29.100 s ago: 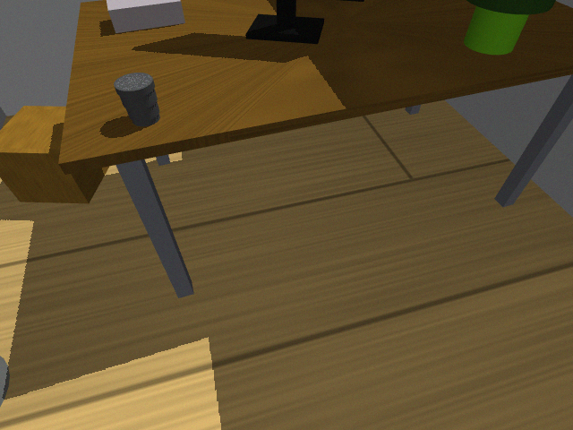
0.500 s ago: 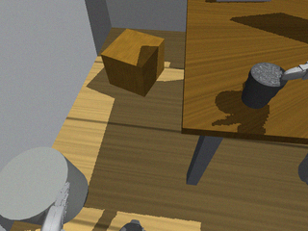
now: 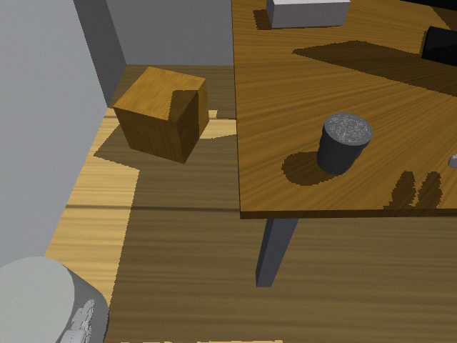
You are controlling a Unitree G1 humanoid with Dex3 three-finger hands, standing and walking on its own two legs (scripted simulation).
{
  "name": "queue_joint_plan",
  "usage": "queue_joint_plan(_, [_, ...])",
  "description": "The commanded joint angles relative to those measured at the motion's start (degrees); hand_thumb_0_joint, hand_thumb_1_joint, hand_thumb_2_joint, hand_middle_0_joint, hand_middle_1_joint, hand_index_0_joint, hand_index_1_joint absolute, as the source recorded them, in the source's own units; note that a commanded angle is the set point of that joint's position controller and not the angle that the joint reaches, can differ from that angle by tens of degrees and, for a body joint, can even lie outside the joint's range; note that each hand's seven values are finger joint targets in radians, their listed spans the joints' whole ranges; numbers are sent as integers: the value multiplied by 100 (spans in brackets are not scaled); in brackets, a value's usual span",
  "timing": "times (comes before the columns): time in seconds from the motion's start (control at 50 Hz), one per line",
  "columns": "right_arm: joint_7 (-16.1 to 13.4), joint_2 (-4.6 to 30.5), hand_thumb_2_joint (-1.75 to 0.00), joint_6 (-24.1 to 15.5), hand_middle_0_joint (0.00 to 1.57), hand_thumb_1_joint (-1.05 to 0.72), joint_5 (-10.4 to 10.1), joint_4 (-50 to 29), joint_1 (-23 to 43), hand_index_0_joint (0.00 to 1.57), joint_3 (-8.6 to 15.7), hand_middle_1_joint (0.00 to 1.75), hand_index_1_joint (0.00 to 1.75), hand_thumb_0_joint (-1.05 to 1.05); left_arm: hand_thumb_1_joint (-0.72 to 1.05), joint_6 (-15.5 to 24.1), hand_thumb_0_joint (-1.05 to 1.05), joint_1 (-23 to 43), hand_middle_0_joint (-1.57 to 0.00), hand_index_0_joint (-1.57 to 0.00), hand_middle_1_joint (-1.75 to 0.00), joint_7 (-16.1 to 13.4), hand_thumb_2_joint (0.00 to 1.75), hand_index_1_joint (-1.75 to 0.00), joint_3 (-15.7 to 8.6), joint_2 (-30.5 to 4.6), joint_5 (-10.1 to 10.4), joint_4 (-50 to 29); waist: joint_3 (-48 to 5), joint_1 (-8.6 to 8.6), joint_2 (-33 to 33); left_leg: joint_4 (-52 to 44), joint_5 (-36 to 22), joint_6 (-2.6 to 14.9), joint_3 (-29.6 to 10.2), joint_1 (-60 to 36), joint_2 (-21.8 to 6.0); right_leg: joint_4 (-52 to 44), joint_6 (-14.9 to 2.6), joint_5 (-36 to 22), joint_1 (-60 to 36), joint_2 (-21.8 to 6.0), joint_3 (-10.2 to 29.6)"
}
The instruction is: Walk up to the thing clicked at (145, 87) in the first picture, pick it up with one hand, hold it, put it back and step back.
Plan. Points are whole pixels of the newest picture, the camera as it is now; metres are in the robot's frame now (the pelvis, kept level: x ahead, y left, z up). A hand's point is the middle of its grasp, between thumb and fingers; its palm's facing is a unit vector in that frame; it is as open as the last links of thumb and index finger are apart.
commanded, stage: sink last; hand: right
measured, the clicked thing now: (340, 146) +0.48 -0.20 +0.06
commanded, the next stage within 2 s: home in 0.86 s
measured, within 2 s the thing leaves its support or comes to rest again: neither
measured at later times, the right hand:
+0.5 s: hand out of the picture +0.19 -0.27 +0.15, palm faces +0.42 +0.80 -0.43, open 17.6 cm
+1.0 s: hand out of the picture +0.14 -0.27 +0.15, palm faces +0.46 +0.76 -0.45, open 17.6 cm
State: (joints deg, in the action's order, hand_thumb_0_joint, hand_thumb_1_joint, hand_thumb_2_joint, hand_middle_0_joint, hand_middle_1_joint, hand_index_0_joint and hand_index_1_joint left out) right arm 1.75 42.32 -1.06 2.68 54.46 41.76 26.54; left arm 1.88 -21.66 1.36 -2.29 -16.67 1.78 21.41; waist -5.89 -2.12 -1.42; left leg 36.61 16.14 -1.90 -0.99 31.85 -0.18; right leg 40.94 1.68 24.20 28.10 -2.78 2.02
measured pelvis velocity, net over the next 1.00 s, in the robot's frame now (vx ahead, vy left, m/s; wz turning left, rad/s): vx -0.04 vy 0.02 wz -0.04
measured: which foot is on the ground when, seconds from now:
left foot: down 0.00-1.00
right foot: down 0.00-1.00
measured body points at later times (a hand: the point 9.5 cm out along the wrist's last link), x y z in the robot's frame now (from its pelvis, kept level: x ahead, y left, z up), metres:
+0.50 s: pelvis -0.01 +0.01 +0.00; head -0.01 +0.03 +0.45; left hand +0.16 +0.27 -0.05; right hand +0.16 -0.31 +0.18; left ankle +0.01 +0.15 -0.72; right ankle -0.05 -0.13 -0.72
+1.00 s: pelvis -0.04 +0.02 +0.00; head -0.03 +0.03 +0.45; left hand +0.12 +0.28 -0.06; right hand +0.11 -0.31 +0.17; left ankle +0.01 +0.15 -0.72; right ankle -0.05 -0.13 -0.72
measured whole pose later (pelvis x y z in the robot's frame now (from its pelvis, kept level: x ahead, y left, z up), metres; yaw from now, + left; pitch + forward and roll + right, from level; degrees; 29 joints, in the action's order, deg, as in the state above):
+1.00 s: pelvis -0.04 +0.02 +0.00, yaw -2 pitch -1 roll -1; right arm -0.9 20.6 -13.9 -4.0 -15.5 -25.2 25.4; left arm 5.8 -22.7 -2.4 -9.2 -13.0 2.2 22.5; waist 1.3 3.7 -1.5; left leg 38.5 15.6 -1.1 0.2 22.1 -2.0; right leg 38.1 2.5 20.5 17.0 -1.0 3.3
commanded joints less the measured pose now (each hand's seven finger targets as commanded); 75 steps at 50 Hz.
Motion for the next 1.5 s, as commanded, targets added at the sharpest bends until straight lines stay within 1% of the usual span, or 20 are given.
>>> queue_joint_plan(0.0, [-43,928,-4,-445,6,61,-187,-2788,1275,5,-172,5,5,0,-56,430,0,768,-5,-4,-3,-93,7,-4,-320,-643,21,-1685,-2823,238,-934,17,-2530,376,389,-1855,112,-346,89,-4106,-1417,138,-335])
queue_joint_plan(0.02, [-23,632,-4,-395,6,60,-263,-2957,685,5,-356,5,5,0,-54,413,0,443,-5,-4,-4,-102,6,-4,-369,-642,50,-1526,-2384,202,-886,-26,-2461,375,420,-1815,110,-438,70,-3935,-1323,158,-354])
queue_joint_plan(0.06, [-65,636,-5,-337,6,58,-391,-3251,-1393,5,45,5,5,0,-54,233,0,-526,-5,-5,-5,-60,7,-5,-445,-498,130,-764,-1495,279,-604,-87,-2418,363,501,-1766,146,-563,66,-3992,-1037,134,-345])
queue_joint_plan(0.1, [12,226,-5,-312,6,56,-534,-4901,-1421,5,-223,5,5,0,-53,188,0,-76,-5,-5,-5,41,5,-4,-286,-333,181,-1334,-1511,331,-617,-87,-2261,354,511,-1791,150,-642,59,-3804,-1084,125,-373])
queue_joint_plan(0.14, [-1,356,-5,-212,6,56,-647,-5749,-2625,5,213,5,5,0,-53,-36,0,-392,-5,-5,-4,83,5,-4,-485,-321,248,-979,-940,396,-410,-262,-2137,322,507,-1801,111,-774,-7,-3276,-918,193,-461])
queue_joint_plan(0.18, [16,-85,-5,-163,6,57,-727,-6611,-2856,5,-4,5,5,0,-53,-150,0,-459,-5,-5,-5,130,6,-5,-655,-326,270,-594,-712,259,-551,-304,-1986,303,464,-1701,70,-881,-46,-2866,-968,214,-478])
queue_joint_plan(0.2, [-13,80,-5,-152,6,57,-755,-6935,-3009,5,275,5,5,0,-53,-191,0,-388,-5,-5,-5,118,5,-5,-812,-449,272,-603,-481,250,-589,-343,-1803,280,477,-1611,66,-909,-56,-2688,-979,213,-468])
queue_joint_plan(0.28, [-175,-141,-4,-203,6,57,-776,-8334,-3731,5,352,5,5,0,-53,-179,0,427,-5,-5,-5,-29,5,-4,-1178,-830,187,-1223,-871,335,-479,-291,-1768,274,456,-1874,32,-889,-55,-2666,-1213,220,-376])
queue_joint_plan(0.36, [-400,-631,-4,-353,5,60,-778,-8435,-5301,5,351,6,6,0,-53,-14,0,830,-5,-5,-4,-336,4,-4,-1148,-685,122,-1626,-698,497,24,-320,-1511,198,486,-2094,-15,-873,-126,-2276,-1098,273,-302])
queue_joint_plan(0.4, [-378,-1219,-4,-449,5,61,-751,-8243,-6078,5,-69,6,6,0,-53,8,0,400,-5,-5,-4,-387,4,-4,-825,-280,97,-1580,-297,482,286,-349,-1393,175,509,-2025,-44,-870,-154,-2106,-914,289,-308])
queue_joint_plan(0.5, [-275,-1468,-4,-746,5,61,-763,-9391,-6440,5,-277,6,6,0,-51,48,0,65,-5,-5,-5,-307,4,-4,-312,352,107,-1140,44,583,-228,-447,-665,135,430,-1688,-121,-932,-178,-1391,-801,377,-466])
queue_joint_plan(0.58, [-285,-1093,-5,-883,5,58,-825,-9997,-6221,5,92,6,6,0,-51,241,0,-131,-5,-6,-6,-370,4,-5,-1004,-332,89,-1231,100,292,-331,-430,-528,119,447,-1452,-97,-1016,-191,-1139,-837,378,-399])
queue_joint_plan(0.66, [-326,-1294,-5,-921,5,57,-812,-9304,-6280,5,148,6,6,0,-52,385,0,-11,-5,-5,-5,-448,5,-5,-1159,-347,67,-1017,722,239,23,-678,267,74,440,-1191,-132,-1081,-251,-337,-619,410,-342])
queue_joint_plan(0.7, [-319,-1323,-5,-1004,5,57,-811,-8932,-6345,5,321,6,6,0,-52,463,0,244,-5,-5,-5,-443,5,-5,-1327,-471,44,-1093,760,348,290,-781,559,51,380,-1236,-183,-1043,-252,-189,-559,425,-335])
queue_joint_plan(0.82, [-278,-1265,-5,-1425,5,59,-792,-8083,-6387,5,456,6,6,0,-54,627,0,625,-5,-5,-5,-355,6,-5,-1006,-209,59,-1301,904,700,710,-964,1298,50,263,-1359,-245,-1075,-220,52,-302,413,-321])
queue_joint_plan(0.92, [-362,-925,-5,-1749,5,58,-726,-8350,-6259,5,648,6,6,0,-55,764,0,639,-5,-4,-5,-348,7,-5,-707,-3,45,-1022,290,804,-11,-716,714,101,300,-1724,-200,-1150,-194,-202,-296,435,-340])
queue_joint_plan(1.08, [-403,-1514,-5,-1698,5,55,-580,-7543,-6471,5,-133,5,5,0,1,977,0,962,-13,-13,-18,-459,50,-18,-19,400,-41,-525,347,579,-303,-665,326,156,429,-1623,-115,-1185,-142,-417,-465,393,-313])
queue_joint_plan(1.24, [-257,-2051,-7,-1393,5,53,-563,-6678,-6743,5,-1036,6,6,0,56,1006,0,233,-17,-16,-24,-522,70,-24,-805,-479,-45,-189,357,226,231,-524,-261,121,602,-1354,-46,-1203,-162,-922,-854,323,-260])
queue_joint_plan(1.38, [-337,-2421,-6,-1146,5,55,-413,-5913,-6250,5,-1808,5,5,0,84,1039,0,1117,-19,-19,-29,-483,87,-29,175,393,-70,-499,155,320,54,-361,-434,146,510,-1411,-83,-1013,-134,-1093,-556,317,-247])
queue_joint_plan(1.48, [-404,-2509,-6,-949,5,54,-362,-5002,-6409,5,-2068,5,5,0,90,929,0,952,-20,-20,-30,-540,90,-30,7,107,-138,-303,-419,295,-420,-68,-1139,195,428,-1542,-107,-671,-48,-1919,-620,328,-321])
